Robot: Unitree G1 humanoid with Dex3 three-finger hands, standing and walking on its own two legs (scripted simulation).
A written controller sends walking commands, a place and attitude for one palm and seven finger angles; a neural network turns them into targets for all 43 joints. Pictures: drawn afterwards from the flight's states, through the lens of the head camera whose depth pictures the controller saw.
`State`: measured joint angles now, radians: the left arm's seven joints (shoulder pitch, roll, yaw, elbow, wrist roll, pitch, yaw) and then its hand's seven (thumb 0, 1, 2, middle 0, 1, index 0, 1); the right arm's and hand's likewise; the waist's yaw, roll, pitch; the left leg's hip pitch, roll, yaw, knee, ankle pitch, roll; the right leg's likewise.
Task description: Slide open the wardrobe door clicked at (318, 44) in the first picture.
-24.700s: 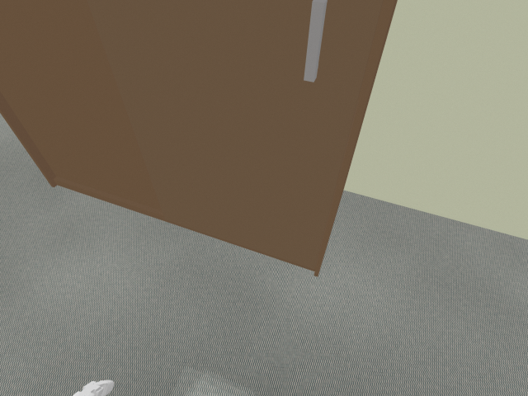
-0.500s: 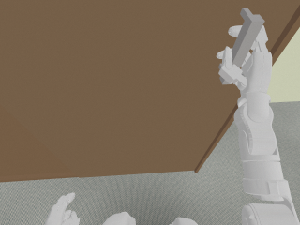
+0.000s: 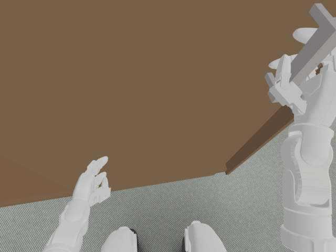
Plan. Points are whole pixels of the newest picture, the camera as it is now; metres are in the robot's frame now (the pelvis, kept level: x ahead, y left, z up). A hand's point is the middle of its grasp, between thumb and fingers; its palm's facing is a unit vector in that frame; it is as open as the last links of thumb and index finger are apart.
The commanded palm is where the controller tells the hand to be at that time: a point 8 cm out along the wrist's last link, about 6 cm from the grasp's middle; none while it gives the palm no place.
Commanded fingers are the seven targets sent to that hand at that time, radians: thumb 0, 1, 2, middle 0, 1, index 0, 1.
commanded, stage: step sideways, sliding the door along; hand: right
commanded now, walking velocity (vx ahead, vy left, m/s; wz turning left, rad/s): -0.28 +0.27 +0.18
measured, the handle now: (294, 59) +0.40 -0.20 +0.22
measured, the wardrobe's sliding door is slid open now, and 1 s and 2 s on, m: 0.08 0.39 0.56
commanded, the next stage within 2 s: stop walking and hold the door there in 1.94 s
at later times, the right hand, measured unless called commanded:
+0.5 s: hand (186, 94) +0.34 -0.02 +0.20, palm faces +0.19 +0.98 -0.07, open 6.6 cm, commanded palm +0.31 -0.02 +0.20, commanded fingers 0.00 -0.90 -0.90 0.45 1.40 0.45 1.40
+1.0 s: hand (85, 107) +0.32 +0.12 +0.20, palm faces +0.10 +0.99 -0.06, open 6.7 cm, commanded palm +0.29 +0.11 +0.20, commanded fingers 0.00 -0.90 -0.90 0.45 1.40 0.45 1.40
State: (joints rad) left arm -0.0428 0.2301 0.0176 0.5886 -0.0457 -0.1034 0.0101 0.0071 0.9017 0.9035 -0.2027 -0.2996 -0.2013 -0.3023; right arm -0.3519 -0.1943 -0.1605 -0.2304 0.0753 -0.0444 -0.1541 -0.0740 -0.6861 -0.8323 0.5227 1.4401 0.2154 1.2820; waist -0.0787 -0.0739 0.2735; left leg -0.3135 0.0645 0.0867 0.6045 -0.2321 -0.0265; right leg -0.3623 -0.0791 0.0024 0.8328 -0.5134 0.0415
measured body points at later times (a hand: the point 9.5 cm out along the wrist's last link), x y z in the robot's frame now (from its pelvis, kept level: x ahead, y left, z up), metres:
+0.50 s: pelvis +0.00 +0.12 +0.00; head +0.09 +0.13 +0.44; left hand +0.24 +0.30 -0.09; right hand +0.32 -0.07 +0.20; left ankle +0.04 +0.25 -0.73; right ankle -0.01 -0.06 -0.69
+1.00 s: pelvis -0.08 +0.24 -0.01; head -0.03 +0.24 +0.44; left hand +0.07 +0.48 -0.11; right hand +0.30 +0.07 +0.21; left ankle -0.10 +0.39 -0.73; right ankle +0.00 +0.03 -0.71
